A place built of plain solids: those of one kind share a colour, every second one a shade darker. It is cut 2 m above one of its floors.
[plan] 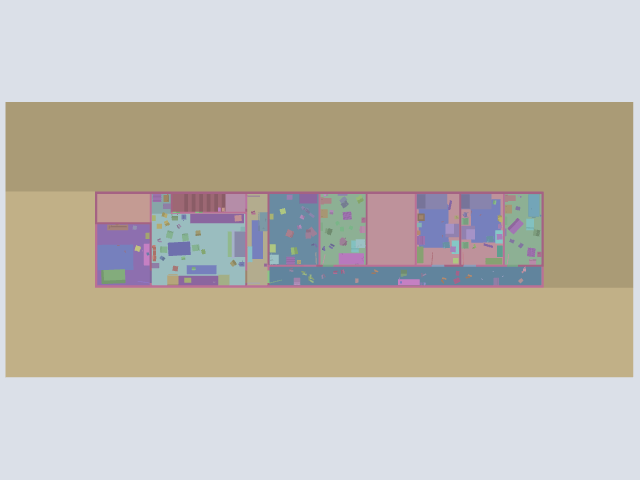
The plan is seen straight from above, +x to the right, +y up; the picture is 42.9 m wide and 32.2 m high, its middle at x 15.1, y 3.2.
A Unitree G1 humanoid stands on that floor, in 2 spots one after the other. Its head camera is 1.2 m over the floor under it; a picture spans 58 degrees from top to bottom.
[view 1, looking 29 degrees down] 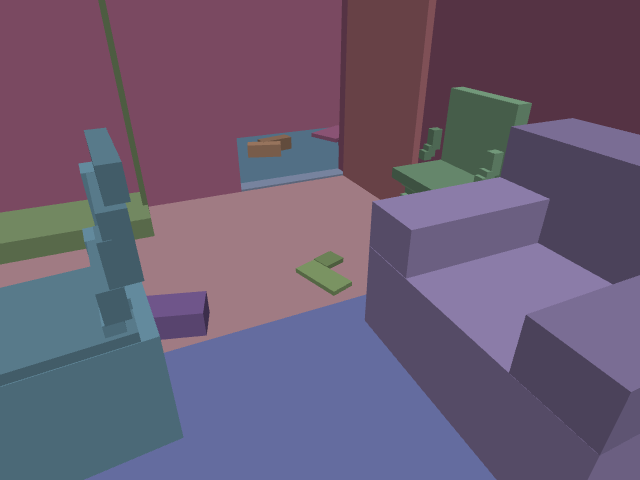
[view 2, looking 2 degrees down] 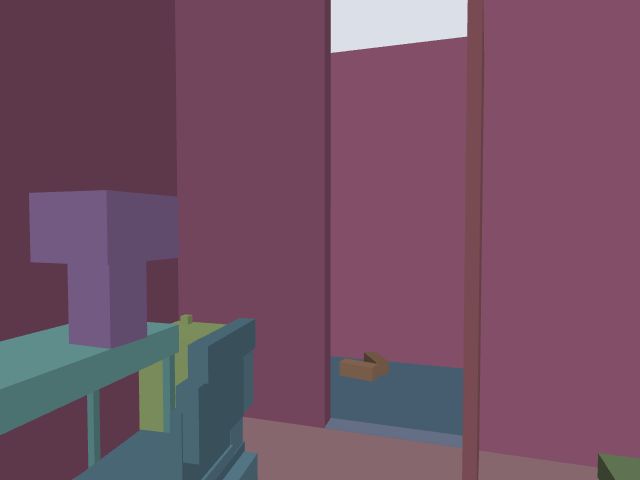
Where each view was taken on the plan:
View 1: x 26.23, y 4.42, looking -114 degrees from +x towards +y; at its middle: floor_bunk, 2.50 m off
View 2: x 22.73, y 3.98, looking -73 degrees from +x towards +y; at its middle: wall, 2.55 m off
